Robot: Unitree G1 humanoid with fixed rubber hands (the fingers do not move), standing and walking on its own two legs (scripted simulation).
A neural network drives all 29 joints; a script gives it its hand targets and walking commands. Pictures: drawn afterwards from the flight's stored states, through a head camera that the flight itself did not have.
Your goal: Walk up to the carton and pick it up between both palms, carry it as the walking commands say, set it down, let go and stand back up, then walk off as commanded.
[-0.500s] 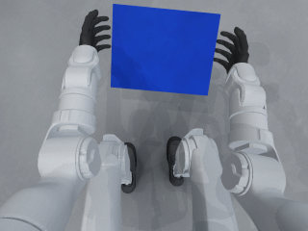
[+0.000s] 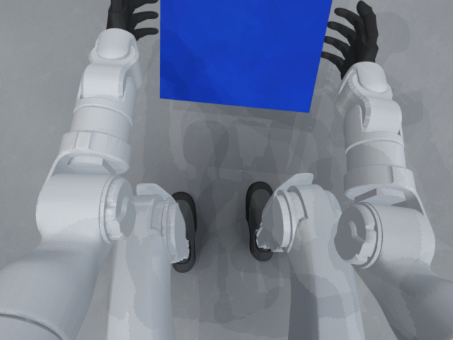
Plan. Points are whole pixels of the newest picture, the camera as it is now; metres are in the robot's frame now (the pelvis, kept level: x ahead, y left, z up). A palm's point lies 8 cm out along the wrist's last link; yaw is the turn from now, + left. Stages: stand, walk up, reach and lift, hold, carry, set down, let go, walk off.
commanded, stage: set down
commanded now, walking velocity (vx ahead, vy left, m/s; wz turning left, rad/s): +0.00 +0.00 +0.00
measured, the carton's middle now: (239, 45) +0.55 -0.04 -0.24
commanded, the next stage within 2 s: none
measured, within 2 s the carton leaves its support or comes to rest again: neither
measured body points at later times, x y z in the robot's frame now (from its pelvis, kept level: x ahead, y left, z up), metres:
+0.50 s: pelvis +0.00 +0.00 -0.05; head +0.36 +0.01 +0.22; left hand +0.56 +0.12 -0.23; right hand +0.52 -0.22 -0.21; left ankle +0.11 +0.10 -0.38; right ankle +0.12 -0.11 -0.38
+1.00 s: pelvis +0.00 -0.01 -0.07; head +0.36 +0.00 +0.19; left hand +0.57 +0.12 -0.23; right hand +0.52 -0.23 -0.23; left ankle +0.11 +0.10 -0.38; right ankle +0.12 -0.11 -0.38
